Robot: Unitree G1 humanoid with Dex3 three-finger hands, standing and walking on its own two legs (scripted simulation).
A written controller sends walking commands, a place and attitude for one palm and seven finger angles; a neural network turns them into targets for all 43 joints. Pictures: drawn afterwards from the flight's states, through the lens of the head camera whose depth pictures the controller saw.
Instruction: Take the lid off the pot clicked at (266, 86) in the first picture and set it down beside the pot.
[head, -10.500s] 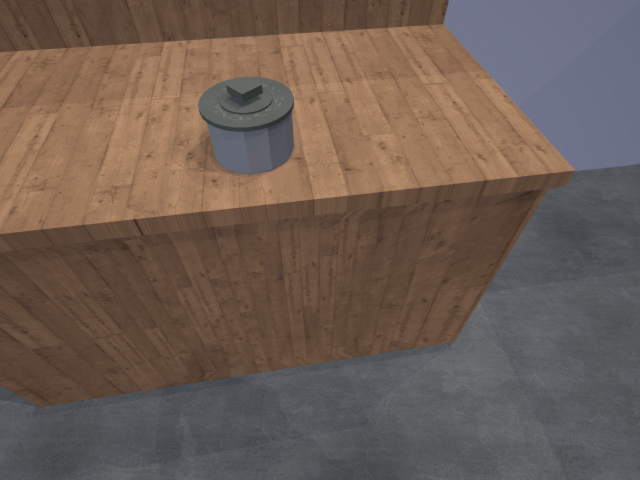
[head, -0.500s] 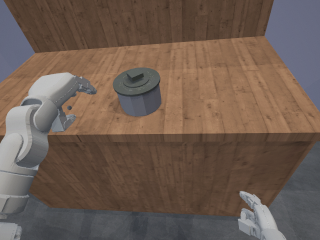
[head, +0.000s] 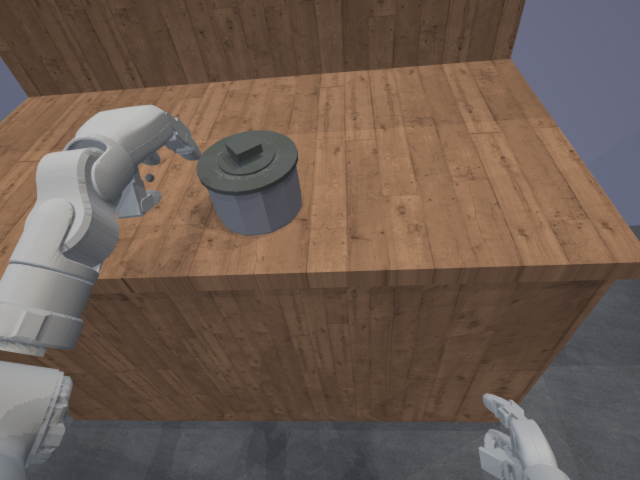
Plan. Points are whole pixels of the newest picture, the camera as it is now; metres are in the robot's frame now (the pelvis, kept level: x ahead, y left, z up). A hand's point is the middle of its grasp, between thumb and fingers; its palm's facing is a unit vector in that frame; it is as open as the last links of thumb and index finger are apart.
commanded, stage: move the open hand above the knob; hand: left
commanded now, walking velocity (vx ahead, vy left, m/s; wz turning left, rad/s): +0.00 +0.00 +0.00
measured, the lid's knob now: (244, 147) +0.55 +0.16 +0.14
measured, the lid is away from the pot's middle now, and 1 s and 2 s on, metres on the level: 0.00 0.00 0.00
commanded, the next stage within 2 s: none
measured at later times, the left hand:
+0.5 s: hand (208, 151) +0.45 +0.17 +0.20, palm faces -0.22 -0.03 -0.98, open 9.9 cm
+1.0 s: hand (251, 105) +0.53 +0.13 +0.22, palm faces -0.24 -0.08 -0.97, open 9.9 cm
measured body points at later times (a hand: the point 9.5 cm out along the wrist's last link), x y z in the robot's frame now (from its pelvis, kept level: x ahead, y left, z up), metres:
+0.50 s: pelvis +0.01 +0.01 +0.00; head +0.03 -0.03 +0.45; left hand +0.46 +0.17 +0.26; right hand +0.17 -0.22 -0.13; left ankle +0.06 +0.11 -0.73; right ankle -0.03 -0.11 -0.73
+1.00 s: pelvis +0.03 +0.00 +0.00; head +0.07 -0.03 +0.45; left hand +0.54 +0.13 +0.28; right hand +0.08 -0.26 -0.14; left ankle +0.06 +0.11 -0.73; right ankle -0.03 -0.11 -0.73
